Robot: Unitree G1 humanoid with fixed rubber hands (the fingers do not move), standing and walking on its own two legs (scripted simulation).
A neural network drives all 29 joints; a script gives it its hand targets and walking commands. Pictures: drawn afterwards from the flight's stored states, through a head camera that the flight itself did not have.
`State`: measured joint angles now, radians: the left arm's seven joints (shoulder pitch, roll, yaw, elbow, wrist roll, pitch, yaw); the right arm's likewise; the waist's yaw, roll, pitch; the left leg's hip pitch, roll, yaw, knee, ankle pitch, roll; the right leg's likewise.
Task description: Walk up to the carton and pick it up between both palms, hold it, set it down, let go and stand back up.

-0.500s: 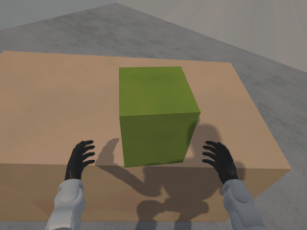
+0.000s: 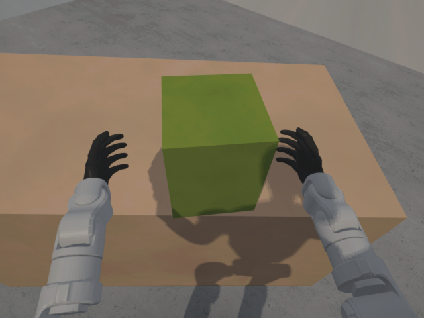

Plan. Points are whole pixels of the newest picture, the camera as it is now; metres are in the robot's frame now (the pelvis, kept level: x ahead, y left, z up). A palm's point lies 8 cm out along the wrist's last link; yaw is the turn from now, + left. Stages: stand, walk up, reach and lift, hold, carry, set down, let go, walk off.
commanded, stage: reach and lift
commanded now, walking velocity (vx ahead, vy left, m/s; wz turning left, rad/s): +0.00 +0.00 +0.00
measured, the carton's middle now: (211, 148) +0.46 +0.02 +0.03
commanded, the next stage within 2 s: none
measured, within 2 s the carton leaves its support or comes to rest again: neither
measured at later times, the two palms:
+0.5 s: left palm (97, 130) +0.39 +0.23 +0.14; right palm (310, 124) +0.44 -0.17 +0.14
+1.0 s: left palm (87, 91) +0.44 +0.24 +0.19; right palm (298, 85) +0.49 -0.14 +0.20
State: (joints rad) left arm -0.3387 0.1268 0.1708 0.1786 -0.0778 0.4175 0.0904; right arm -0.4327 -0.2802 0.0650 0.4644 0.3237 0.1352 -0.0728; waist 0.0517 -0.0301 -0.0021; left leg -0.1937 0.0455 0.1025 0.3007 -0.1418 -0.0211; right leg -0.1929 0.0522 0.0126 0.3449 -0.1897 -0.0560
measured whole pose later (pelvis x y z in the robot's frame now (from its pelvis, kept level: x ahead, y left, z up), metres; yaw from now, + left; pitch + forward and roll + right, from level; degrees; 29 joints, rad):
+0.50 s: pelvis +0.00 +0.00 +0.00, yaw +1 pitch +7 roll +0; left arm -0.66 0.20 0.18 0.36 -0.12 0.53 0.10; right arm -0.78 -0.37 0.08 0.70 0.42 0.24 -0.07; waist 0.05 0.00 -0.07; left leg -0.31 0.05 0.07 0.36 -0.16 -0.02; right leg -0.27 0.06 -0.01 0.33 -0.18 -0.05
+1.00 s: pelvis +0.00 +0.00 -0.01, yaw +3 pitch +14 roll -1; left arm -1.09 0.31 0.06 0.86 -0.21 0.41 0.13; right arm -1.16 -0.37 0.03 1.10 0.39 0.26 -0.05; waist 0.06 -0.02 -0.17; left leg -0.48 0.05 0.02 0.39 -0.15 -0.03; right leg -0.41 0.07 -0.04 0.33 -0.16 -0.06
